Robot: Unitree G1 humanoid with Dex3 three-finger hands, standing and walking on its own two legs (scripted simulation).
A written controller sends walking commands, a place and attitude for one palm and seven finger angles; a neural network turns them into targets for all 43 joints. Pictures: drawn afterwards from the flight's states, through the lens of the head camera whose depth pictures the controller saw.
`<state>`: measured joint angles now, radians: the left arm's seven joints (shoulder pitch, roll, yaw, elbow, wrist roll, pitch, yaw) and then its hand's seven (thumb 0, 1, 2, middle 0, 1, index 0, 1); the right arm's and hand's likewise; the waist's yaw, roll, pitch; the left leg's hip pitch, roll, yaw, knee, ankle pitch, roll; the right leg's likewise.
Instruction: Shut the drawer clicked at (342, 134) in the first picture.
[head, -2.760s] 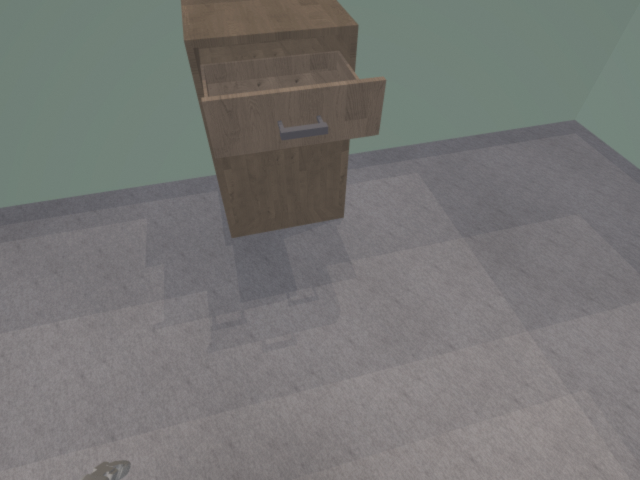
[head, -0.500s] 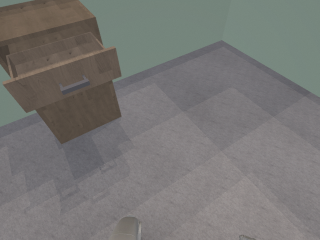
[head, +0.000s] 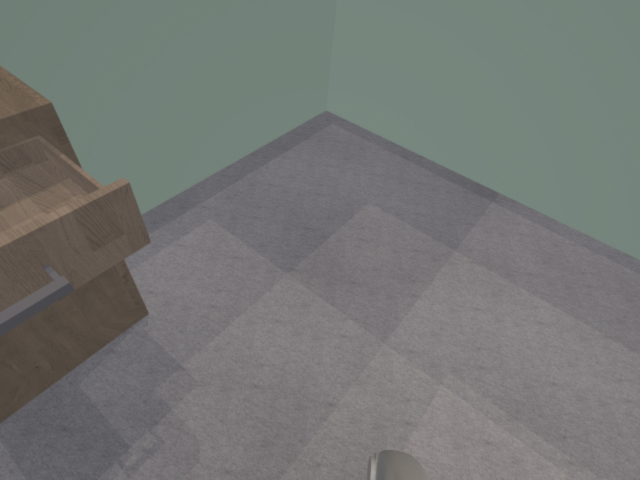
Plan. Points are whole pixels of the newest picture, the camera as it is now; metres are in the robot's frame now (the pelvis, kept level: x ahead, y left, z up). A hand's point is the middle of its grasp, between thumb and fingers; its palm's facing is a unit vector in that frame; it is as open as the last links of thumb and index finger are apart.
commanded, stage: walk to a spot facing it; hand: left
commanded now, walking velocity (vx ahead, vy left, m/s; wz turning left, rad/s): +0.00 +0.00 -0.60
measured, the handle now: (23, 298) +0.35 +0.49 -0.07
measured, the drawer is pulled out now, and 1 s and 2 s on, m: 0.30 0.30 0.30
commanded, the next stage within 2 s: none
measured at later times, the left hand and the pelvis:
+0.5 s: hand (252, 401) +0.27 +0.12 -0.18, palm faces -0.27 -0.94 -0.22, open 7.4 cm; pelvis +0.12 -0.02 -0.02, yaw -16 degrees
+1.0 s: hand (204, 375) +0.31 +0.21 -0.18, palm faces -0.47 -0.87 -0.18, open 7.4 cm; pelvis +0.16 +0.05 +0.00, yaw -34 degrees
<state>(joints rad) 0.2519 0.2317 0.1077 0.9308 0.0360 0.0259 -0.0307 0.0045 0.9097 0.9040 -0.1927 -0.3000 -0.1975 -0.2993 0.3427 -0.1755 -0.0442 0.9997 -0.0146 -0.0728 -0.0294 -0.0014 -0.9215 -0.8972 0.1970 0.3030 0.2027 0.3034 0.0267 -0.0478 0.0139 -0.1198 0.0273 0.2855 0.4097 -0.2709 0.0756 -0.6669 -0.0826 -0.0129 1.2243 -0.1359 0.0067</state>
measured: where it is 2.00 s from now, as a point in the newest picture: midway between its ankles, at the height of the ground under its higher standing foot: outside the picture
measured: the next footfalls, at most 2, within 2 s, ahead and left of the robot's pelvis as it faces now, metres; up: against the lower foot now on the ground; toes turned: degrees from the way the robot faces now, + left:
right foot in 0.34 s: +0.19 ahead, -0.12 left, +0.00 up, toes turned -19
left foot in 0.76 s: +0.23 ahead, +0.11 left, +0.00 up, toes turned -24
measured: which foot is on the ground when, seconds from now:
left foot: down 0.00-0.34, up 0.36-0.74, down 0.76-1.00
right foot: up 0.00-0.32, down 0.34-0.78, up 0.80-1.00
